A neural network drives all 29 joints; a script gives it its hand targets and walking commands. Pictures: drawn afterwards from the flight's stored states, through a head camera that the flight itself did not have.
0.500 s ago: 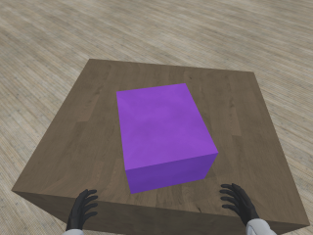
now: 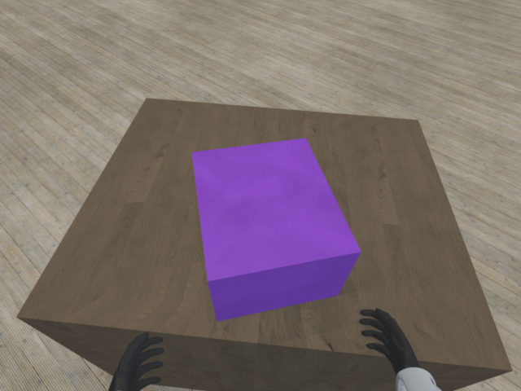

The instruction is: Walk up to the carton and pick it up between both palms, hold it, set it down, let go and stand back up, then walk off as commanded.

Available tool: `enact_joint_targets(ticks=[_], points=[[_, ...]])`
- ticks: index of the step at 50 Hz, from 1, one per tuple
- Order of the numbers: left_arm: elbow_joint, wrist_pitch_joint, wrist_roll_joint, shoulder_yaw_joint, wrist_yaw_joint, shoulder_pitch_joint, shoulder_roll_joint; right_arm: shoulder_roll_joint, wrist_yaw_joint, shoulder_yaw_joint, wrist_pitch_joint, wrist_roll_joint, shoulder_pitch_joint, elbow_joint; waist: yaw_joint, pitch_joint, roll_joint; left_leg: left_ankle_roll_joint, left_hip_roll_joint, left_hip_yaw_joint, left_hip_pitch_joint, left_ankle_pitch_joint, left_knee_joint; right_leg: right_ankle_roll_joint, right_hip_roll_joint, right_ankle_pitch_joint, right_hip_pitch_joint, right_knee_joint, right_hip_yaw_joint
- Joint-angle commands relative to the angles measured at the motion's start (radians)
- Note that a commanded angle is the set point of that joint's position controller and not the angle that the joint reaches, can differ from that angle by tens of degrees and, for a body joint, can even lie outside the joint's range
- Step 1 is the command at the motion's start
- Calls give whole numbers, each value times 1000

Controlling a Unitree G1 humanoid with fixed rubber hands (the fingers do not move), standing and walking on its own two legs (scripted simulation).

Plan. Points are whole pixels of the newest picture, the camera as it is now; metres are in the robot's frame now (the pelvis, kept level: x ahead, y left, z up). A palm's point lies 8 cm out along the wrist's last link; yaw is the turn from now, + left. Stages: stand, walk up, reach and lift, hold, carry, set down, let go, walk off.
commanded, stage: set down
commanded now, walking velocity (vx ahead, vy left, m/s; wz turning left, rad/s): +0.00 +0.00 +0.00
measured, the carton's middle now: (264, 223) +0.44 +0.01 -0.06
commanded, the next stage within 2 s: let go in 0.16 s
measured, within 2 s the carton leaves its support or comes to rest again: neither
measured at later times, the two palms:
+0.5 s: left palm (125, 385) +0.16 +0.22 -0.07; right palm (401, 360) +0.19 -0.21 -0.07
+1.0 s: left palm out of the picture +0.14 +0.26 -0.07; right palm (401, 355) +0.19 -0.21 -0.06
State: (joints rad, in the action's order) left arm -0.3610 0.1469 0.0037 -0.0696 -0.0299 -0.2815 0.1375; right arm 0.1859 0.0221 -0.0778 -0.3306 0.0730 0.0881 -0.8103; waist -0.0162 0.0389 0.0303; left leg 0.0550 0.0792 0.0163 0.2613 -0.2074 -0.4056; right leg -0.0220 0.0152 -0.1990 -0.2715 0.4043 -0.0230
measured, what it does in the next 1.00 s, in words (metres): stands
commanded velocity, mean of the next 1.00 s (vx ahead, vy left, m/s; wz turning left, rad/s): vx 0.00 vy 0.00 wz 0.00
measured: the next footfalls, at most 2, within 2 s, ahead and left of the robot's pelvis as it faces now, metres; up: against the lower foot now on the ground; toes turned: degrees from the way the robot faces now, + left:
none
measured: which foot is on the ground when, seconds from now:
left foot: down 0.00-1.00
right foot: down 0.00-1.00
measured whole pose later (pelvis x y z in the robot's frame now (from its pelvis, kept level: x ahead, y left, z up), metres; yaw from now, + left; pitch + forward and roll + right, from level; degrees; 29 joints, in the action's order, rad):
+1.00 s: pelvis +0.00 +0.00 +0.00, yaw +0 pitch +1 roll +0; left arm -0.47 0.03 0.00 -0.07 0.00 -0.27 0.26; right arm 0.22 -0.02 -0.07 -0.16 0.01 0.09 -0.74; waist -0.04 0.04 0.03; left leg 0.06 0.08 0.02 0.24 -0.24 -0.45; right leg -0.02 0.01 -0.23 -0.24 0.45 -0.02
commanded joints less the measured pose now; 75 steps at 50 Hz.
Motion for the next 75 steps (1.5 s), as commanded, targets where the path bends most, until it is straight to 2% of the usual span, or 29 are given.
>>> enact_joint_targets(ticks=[1, 8, 20, 24, 26, 28, 38, 39, 42, 44, 45, 47, 48, 50, 51, 54, 55, 58, 59, 60, 62, 65, 66, 67, 68, 70, 72, 74, 75], points=[[95, -2, 20, -2, 10, 132, 181, 58, 14, 133, 47, -81, 25, 121, 12, -4, -18, -36, -108, 75, -250, 87, 73, 41, -6, 8, 166, -100, -5], [24, 13, 35, 13, 6, 127, 169, 58, 0, 130, 61, -74, 52, 98, 48, -46, -29, -35, -106, 58, -261, 94, 66, 39, -1, 8, 120, -120, -5], [36, 4, 34, 11, 2, 105, 171, 79, 5, 118, 62, -78, 42, 96, 27, -60, -5, -35, -108, 67, -251, 117, 58, 39, 5, 37, 161, -106, -9], [51, 3, 44, 12, 19, 102, 163, 87, -12, 130, 57, -72, 48, 93, 34, -39, -65, -15, -107, 60, -268, 167, 51, 28, 16, 83, 150, -92, -19], [84, -7, 27, 20, 13, 102, 172, 88, -4, 126, 46, -72, 42, 119, 33, -11, -6, -25, -102, 60, -270, 176, 36, 34, 19, 86, 161, -100, -20], [69, -4, 45, 19, 22, 107, 164, 77, -11, 115, 53, -62, 57, 111, 42, -19, -64, -22, -105, 61, -268, 153, 40, 33, 12, 67, 152, -89, -22], [33, -22, 24, 15, 11, 88, 179, 92, -2, 111, 52, -78, 47, 112, 38, -38, -5, -28, -103, 64, -245, 149, 48, 44, 16, 71, 169, -97, -17], [-52, -112, 61, -89, 44, 14, 352, 379, 13, 153, 149, -152, 143, 54, -17, 165, 26, -70, 23, -8, -106, 314, -98, 10, -118, 348, 245, 68, 53], [-94, -157, 39, -89, 44, 55, 326, 298, 10, 141, 236, -130, 109, 89, 8, 90, 122, -86, 3, 5, 24, 152, -92, 11, -115, 355, 243, 73, 65], [-105, -165, 36, -77, 30, 50, 308, 293, -10, 127, 252, -131, 77, 112, -4, 25, 88, -79, -10, -3, -3, 29, -52, 22, -113, 105, 122, 13, 93], [-111, -168, 32, -74, 32, 21, 281, 327, -10, 142, 255, -129, 95, 121, 11, 18, -58, -85, -20, -7, -28, -35, -57, 19, -109, -1, 84, -19, 99], [-135, -159, 38, -72, 33, 54, 320, 312, -12, 132, 257, -129, 86, 133, 8, 8, 45, -105, -9, -13, -14, -55, -74, -6, -119, -116, 62, -61, 128], [-124, -165, 41, -68, 27, 113, 325, 299, -14, 125, 263, -122, 41, 138, 22, -41, 78, -98, -15, -20, 17, -36, -59, 19, -109, -112, 6, -52, 98], [-160, -179, 43, -69, 24, 42, 338, 350, -14, 148, 262, -132, 80, 126, 18, -11, -37, -104, -16, -26, -29, -36, -63, 7, -116, -96, 30, -37, 116], [-150, -177, 46, -73, 23, 70, 366, 297, -25, 133, 275, -119, 101, 139, 15, 22, 86, -99, -5, -45, -27, -41, -32, 10, -105, -102, 69, -28, 89], [-180, -191, 44, -69, 21, 35, 355, 320, -17, 146, 258, -123, 67, 163, 24, 49, -93, -100, -11, -28, -43, -9, -83, 2, -122, -3, 73, -24, 104], [-183, -197, 41, -73, 23, 57, 359, 307, -24, 139, 270, -122, 73, 143, 9, 29, -8, -95, 3, -38, -20, 34, -52, 11, -102, 53, 83, 5, 80], [-202, -200, 38, -80, 22, -1, 384, 329, -17, 148, 270, -116, 84, 136, 32, 38, -80, -98, 15, -64, -33, 99, -56, -4, -110, 127, 110, 32, 78], [-202, -198, 45, -75, 19, 41, 388, 322, -14, 141, 272, -114, 40, 146, 15, 94, -21, -89, 8, -37, -36, 91, -67, 14, -92, 125, 132, 35, 59], [-198, -196, 37, -66, 16, 49, 354, 331, -17, 146, 278, -121, 22, 139, -2, 107, -83, -93, 10, -30, -51, 115, -82, 6, -113, 135, 137, 35, 67], [-210, -197, 41, -69, 18, 65, 387, 319, -18, 144, 276, -122, 30, 134, 4, 45, 25, -94, 4, -56, -44, 50, -64, 10, -95, 98, 106, 9, 48], [-226, -206, 32, -64, 18, 8, 360, 346, -10, 142, 282, -110, 76, 144, 7, 88, -67, -106, 27, -48, -75, 92, -74, 7, -111, 110, 120, 10, 66], [-206, -211, 40, -62, 16, 69, 364, 303, -17, 134, 281, -117, 24, 145, 17, 33, -7, -95, 21, -57, -38, 107, -52, 10, -99, 78, 85, 17, 56], [-253, -209, 33, -67, 25, -14, 360, 358, -15, 143, 282, -123, 82, 134, 1, 17, -45, -98, 7, -49, -6, 90, -86, 35, -125, 151, 142, -15, 95], [-243, -212, 31, -51, 27, 9, 356, 329, -16, 141, 286, -118, 68, 143, 43, 55, 20, -101, 21, -63, -16, -5, -51, 19, -126, 82, 118, -4, 91], [-238, -205, 33, -63, 23, 17, 399, 339, -24, 141, 277, -110, 55, 135, 18, 68, -87, -104, 10, -44, -44, 38, -77, -10, -119, 49, 100, -11, 101], [-233, -208, 26, -64, 25, 41, 399, 331, -24, 137, 277, -113, 62, 127, 15, 61, -18, -99, 15, -55, -19, 32, -56, 2, -113, 33, 107, 1, 77], [-249, -208, 43, -60, 25, 38, 387, 332, -15, 151, 279, -111, 37, 135, 32, 3, -57, -88, 8, -46, -32, 67, -70, -5, -116, 80, 58, -3, 69], [-247, -206, 36, -66, 17, 14, 387, 348, -20, 146, 276, -114, 50, 129, -3, 24, -53, -94, 18, -41, -36, 66, -69, -7, -115, 97, 94, 3, 80]])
